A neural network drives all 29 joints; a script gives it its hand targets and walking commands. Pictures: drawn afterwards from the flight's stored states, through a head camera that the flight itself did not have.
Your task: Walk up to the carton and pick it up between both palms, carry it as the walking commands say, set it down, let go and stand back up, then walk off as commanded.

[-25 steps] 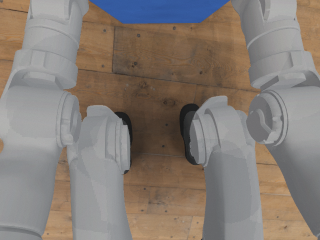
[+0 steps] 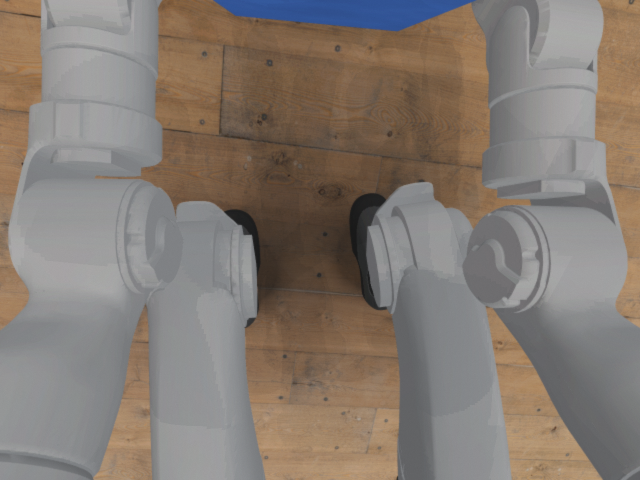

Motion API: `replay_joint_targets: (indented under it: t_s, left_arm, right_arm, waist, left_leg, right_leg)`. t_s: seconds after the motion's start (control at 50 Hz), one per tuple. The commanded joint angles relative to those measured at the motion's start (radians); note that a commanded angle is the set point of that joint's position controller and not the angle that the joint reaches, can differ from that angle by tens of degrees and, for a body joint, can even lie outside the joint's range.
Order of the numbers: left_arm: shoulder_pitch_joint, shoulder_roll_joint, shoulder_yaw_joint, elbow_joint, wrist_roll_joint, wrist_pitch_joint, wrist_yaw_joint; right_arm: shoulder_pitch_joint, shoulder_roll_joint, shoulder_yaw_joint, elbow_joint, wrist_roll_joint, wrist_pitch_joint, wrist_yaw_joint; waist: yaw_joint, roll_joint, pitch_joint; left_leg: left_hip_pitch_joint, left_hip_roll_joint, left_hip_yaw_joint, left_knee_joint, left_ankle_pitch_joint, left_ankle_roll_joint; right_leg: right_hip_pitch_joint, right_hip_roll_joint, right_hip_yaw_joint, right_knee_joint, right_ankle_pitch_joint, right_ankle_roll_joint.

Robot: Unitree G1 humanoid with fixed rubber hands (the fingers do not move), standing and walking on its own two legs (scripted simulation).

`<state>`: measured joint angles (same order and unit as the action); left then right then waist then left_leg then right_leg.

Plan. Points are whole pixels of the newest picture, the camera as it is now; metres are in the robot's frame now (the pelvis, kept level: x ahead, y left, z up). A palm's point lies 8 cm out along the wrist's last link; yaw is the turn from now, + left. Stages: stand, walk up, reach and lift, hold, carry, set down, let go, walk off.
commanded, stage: reach and lift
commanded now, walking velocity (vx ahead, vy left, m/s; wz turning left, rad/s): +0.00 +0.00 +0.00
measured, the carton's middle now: out of the picture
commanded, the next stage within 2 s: none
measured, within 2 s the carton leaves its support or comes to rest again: neither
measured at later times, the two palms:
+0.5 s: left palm out of the picture +0.57 +0.12 -0.07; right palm out of the picture +0.52 -0.17 -0.06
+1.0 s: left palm out of the picture +0.55 +0.11 +0.00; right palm out of the picture +0.50 -0.17 +0.00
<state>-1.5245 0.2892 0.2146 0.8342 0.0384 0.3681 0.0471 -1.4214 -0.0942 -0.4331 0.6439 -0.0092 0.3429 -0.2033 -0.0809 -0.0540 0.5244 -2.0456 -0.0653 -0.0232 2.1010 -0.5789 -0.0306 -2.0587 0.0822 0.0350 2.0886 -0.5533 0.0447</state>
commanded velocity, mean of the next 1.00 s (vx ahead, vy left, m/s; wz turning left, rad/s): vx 0.00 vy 0.00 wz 0.00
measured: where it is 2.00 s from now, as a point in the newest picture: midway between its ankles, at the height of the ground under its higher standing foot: (308, 279)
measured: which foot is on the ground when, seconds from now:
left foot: down 0.00-1.00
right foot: down 0.00-1.00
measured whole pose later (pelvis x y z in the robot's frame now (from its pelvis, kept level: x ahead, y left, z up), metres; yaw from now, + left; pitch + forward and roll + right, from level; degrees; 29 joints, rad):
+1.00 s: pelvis -0.03 +0.00 +0.09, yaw +1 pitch +24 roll +0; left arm -1.46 0.20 0.31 0.69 0.11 0.47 0.01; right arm -1.31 0.00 -0.51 0.41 -0.14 0.47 -0.16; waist -0.08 0.00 0.52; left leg -1.74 -0.08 -0.03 1.78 -0.47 -0.02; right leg -1.74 0.06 0.05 1.77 -0.46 0.05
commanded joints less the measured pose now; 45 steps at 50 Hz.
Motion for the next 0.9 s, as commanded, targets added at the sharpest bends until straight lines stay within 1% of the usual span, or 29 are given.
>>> replay_joint_targets:
  t_s: [0.0,0.02,0.08,0.14,0.16,0.18,0.2,0.22,0.24,0.3,0.34,0.36,0.38,0.4,0.42,0.44,0.48,0.52,0.56,0.58,0.64,0.66,0.68,0.7,0.74,0.78,0.8,0.84,0.88]
  left_arm:
    - [-0.652,-1.113,-0.446,-0.261,-0.166,-0.056,-0.236]
    - [-0.648,-1.129,-0.464,-0.268,-0.170,-0.051,-0.237]
    - [-0.572,-1.140,-0.401,-0.169,-0.137,-0.028,-0.248]
    - [-0.567,-1.166,-0.383,-0.131,-0.125,-0.010,-0.264]
    - [-0.536,-1.169,-0.369,-0.129,-0.123,-0.006,-0.267]
    - [-0.586,-1.184,-0.410,-0.208,-0.163,-0.008,-0.267]
    - [-0.600,-1.176,-0.423,-0.214,-0.168,-0.008,-0.259]
    - [-0.637,-1.163,-0.438,-0.222,-0.172,-0.002,-0.254]
    - [-0.627,-1.170,-0.452,-0.231,-0.176,0.006,-0.253]
    - [-0.663,-1.147,-0.455,-0.240,-0.172,0.014,-0.238]
    - [-0.680,-1.129,-0.431,-0.212,-0.146,0.027,-0.232]
    - [-0.650,-1.159,-0.422,-0.220,-0.145,0.027,-0.227]
    - [-0.643,-1.147,-0.390,-0.160,-0.120,0.034,-0.230]
    - [-0.602,-1.144,-0.348,-0.092,-0.085,0.041,-0.236]
    - [-0.606,-1.159,-0.330,-0.096,-0.075,0.045,-0.245]
    - [-0.598,-1.147,-0.310,-0.071,-0.058,0.052,-0.252]
    - [-0.555,-1.205,-0.338,-0.112,-0.084,0.060,-0.255]
    - [-0.600,-1.208,-0.386,-0.200,-0.113,0.057,-0.252]
    - [-0.645,-1.219,-0.441,-0.277,-0.138,0.060,-0.251]
    - [-0.653,-1.210,-0.449,-0.267,-0.144,0.065,-0.246]
    - [-0.687,-1.228,-0.534,-0.387,-0.197,0.067,-0.241]
    - [-0.685,-1.195,-0.534,-0.394,-0.188,0.071,-0.233]
    - [-0.619,-1.201,-0.502,-0.312,-0.174,0.080,-0.239]
    - [-0.589,-1.199,-0.462,-0.288,-0.144,0.080,-0.239]
    - [-0.583,-1.196,-0.405,-0.214,-0.114,0.080,-0.250]
    - [-0.560,-1.222,-0.420,-0.230,-0.128,0.067,-0.260]
    - [-0.537,-1.234,-0.401,-0.184,-0.104,0.077,-0.271]
    - [-0.553,-1.203,-0.395,-0.200,-0.097,0.062,-0.278]
    - [-0.540,-1.227,-0.414,-0.228,-0.113,0.063,-0.279]
  right_arm:
    - [-0.698,1.052,0.588,-0.118,0.168,0.009,0.327]
    - [-0.693,1.070,0.617,-0.130,0.186,0.012,0.325]
    - [-0.729,1.041,0.597,-0.147,0.137,0.024,0.324]
    - [-0.706,1.022,0.568,-0.115,0.099,0.031,0.325]
    - [-0.721,1.016,0.593,-0.168,0.099,0.036,0.324]
    - [-0.722,1.036,0.607,-0.190,0.105,0.043,0.320]
    - [-0.734,1.027,0.611,-0.198,0.117,0.042,0.322]
    - [-0.741,1.007,0.615,-0.216,0.114,0.045,0.326]
    - [-0.750,1.012,0.626,-0.226,0.125,0.048,0.323]
    - [-0.790,0.990,0.640,-0.252,0.134,0.060,0.324]
    - [-0.775,0.990,0.600,-0.185,0.127,0.075,0.342]
    - [-0.804,1.011,0.614,-0.220,0.136,0.074,0.347]
    - [-0.745,0.991,0.562,-0.124,0.095,0.085,0.352]
    - [-0.721,1.001,0.523,-0.070,0.077,0.093,0.362]
    - [-0.696,1.016,0.488,-0.030,0.052,0.098,0.375]
    - [-0.730,1.028,0.497,-0.067,0.054,0.103,0.380]
    - [-0.788,1.034,0.551,-0.182,0.094,0.100,0.390]
    - [-0.757,1.047,0.578,-0.200,0.096,0.105,0.387]
    - [-0.725,1.088,0.635,-0.209,0.121,0.117,0.386]
    - [-0.744,1.064,0.630,-0.226,0.120,0.118,0.377]
    - [-0.743,1.061,0.702,-0.308,0.150,0.124,0.354]
    - [-0.751,1.066,0.699,-0.321,0.160,0.131,0.347]
    - [-0.728,1.041,0.674,-0.267,0.144,0.132,0.350]
    - [-0.705,1.076,0.661,-0.236,0.139,0.133,0.351]
    - [-0.701,1.057,0.616,-0.181,0.100,0.133,0.353]
    - [-0.643,1.083,0.599,-0.161,0.089,0.124,0.360]
    - [-0.669,1.069,0.593,-0.178,0.083,0.118,0.361]
    - [-0.683,1.115,0.629,-0.186,0.093,0.116,0.357]
    - [-0.713,1.119,0.671,-0.257,0.117,0.114,0.354]
  waist:
    - [0.020,0.118,-2.240]
    - [0.043,0.140,-2.248]
    - [0.032,0.083,-2.150]
    - [0.003,0.095,-2.075]
    - [-0.013,0.053,-2.142]
    - [-0.037,0.056,-2.229]
    - [-0.024,0.080,-2.252]
    - [-0.063,0.079,-2.302]
    - [-0.042,0.093,-2.311]
    - [-0.037,0.097,-2.319]
    - [-0.024,0.127,-2.255]
    - [0.011,0.127,-2.310]
    - [-0.021,0.126,-2.188]
    - [0.001,0.150,-2.094]
    - [-0.040,0.122,-2.065]
    - [-0.002,0.136,-2.057]
    - [0.013,0.135,-2.240]
    - [-0.024,0.108,-2.384]
    - [-0.015,0.107,-2.487]
    - [-0.046,0.122,-2.479]
    - [-0.054,0.113,-2.609]
    - [-0.044,0.142,-2.611]
    - [-0.041,0.111,-2.499]
    - [-0.011,0.117,-2.438]
    - [-0.011,0.110,-2.271]
    - [-0.045,0.078,-2.290]
    - [-0.049,0.115,-2.281]
    - [-0.006,0.090,-2.304]
    - [0.001,0.089,-2.401]
  left_leg:
    - [0.753,-0.088,0.098,-0.173,0.442,0.015]
    - [0.742,-0.088,0.108,-0.181,0.429,0.009]
    - [0.662,-0.090,0.110,-0.211,0.344,0.024]
    - [0.586,-0.093,0.104,-0.248,0.281,0.019]
    - [0.647,-0.095,0.098,-0.241,0.329,0.024]
    - [0.694,-0.099,0.097,-0.240,0.335,0.017]
    - [0.737,-0.101,0.094,-0.256,0.363,0.016]
    - [0.764,-0.096,0.084,-0.254,0.375,0.015]
    - [0.753,-0.099,0.080,-0.263,0.382,0.007]
    - [0.804,-0.095,0.083,-0.292,0.350,0.014]
    - [0.799,-0.093,0.078,-0.317,0.256,0.008]
    - [0.851,-0.096,0.089,-0.322,0.293,0.010]
    - [0.780,-0.089,0.075,-0.336,0.220,0.007]
    - [0.749,-0.085,0.087,-0.360,0.157,0.009]
    - [0.724,-0.088,0.071,-0.373,0.105,0.013]
    - [0.726,-0.085,0.080,-0.377,0.106,0.014]
    - [0.851,-0.095,0.081,-0.382,0.224,0.006]
    - [0.919,-0.103,0.068,-0.371,0.321,0.005]
    - [0.966,-0.107,0.074,-0.374,0.368,-0.003]
    - [0.930,-0.103,0.080,-0.372,0.348,-0.005]
    - [1.022,-0.106,0.068,-0.373,0.447,-0.007]
    - [1.027,-0.104,0.073,-0.385,0.424,-0.003]
    - [0.982,-0.102,0.065,-0.402,0.374,0.003]
    - [0.958,-0.102,0.073,-0.418,0.322,0.011]
    - [0.861,-0.096,0.067,-0.451,0.220,0.019]
    - [0.867,-0.100,0.061,-0.462,0.233,0.009]
    - [0.877,-0.099,0.070,-0.467,0.230,0.008]
    - [0.823,-0.107,0.088,-0.464,0.222,0.021]
    - [0.887,-0.112,0.081,-0.470,0.279,0.018]
  right_leg:
    - [0.776,0.066,-0.138,-0.166,0.476,0.010]
    - [0.813,0.064,-0.121,-0.189,0.471,0.003]
    - [0.792,0.065,-0.125,-0.220,0.399,0.014]
    - [0.784,0.059,-0.121,-0.248,0.356,0.003]
    - [0.814,0.065,-0.128,-0.254,0.389,0.015]
    - [0.846,0.061,-0.132,-0.257,0.395,0.011]
    - [0.848,0.059,-0.134,-0.260,0.422,0.009]
    - [0.840,0.058,-0.143,-0.249,0.430,0.008]
    - [0.853,0.057,-0.136,-0.256,0.437,0.004]
    - [0.824,0.058,-0.144,-0.287,0.391,0.007]
    - [0.758,0.051,-0.139,-0.312,0.281,-0.011]
    - [0.749,0.052,-0.146,-0.315,0.295,-0.005]
    - [0.679,0.053,-0.149,-0.321,0.219,-0.012]
    - [0.636,0.048,-0.148,-0.339,0.161,-0.009]
    - [0.617,0.051,-0.164,-0.347,0.118,-0.014]
    - [0.605,0.048,-0.151,-0.352,0.106,-0.011]
    - [0.693,0.058,-0.166,-0.348,0.215,0.000]
    - [0.769,0.064,-0.172,-0.337,0.309,0.004]
    - [0.836,0.061,-0.165,-0.354,0.350,0.003]
    - [0.861,0.059,-0.155,-0.360,0.351,0.000]
    - [0.938,0.064,-0.143,-0.371,0.450,0.005]
    - [0.956,0.070,-0.136,-0.373,0.442,0.003]
    - [0.910,0.068,-0.132,-0.396,0.392,0.003]
    - [0.903,0.068,-0.127,-0.413,0.332,-0.001]
    - [0.850,0.063,-0.125,-0.431,0.238,-0.004]
    - [0.891,0.071,-0.131,-0.450,0.262,-0.004]
    - [0.872,0.066,-0.132,-0.453,0.258,-0.005]
    - [0.962,0.067,-0.109,-0.467,0.273,0.008]
    - [1.008,0.069,-0.110,-0.472,0.314,0.014]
